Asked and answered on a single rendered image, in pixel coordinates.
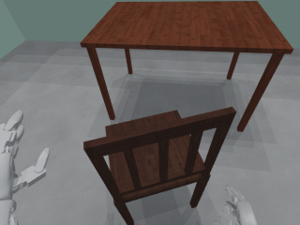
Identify left robot hand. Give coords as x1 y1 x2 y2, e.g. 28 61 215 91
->
0 110 50 200

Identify table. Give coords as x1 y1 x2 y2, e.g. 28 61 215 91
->
80 1 293 132

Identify chair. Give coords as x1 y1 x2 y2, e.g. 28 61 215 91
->
83 107 237 225

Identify right robot hand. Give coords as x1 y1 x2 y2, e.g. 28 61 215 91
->
220 185 258 225

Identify left robot forearm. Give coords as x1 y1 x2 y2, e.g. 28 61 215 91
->
0 198 19 225

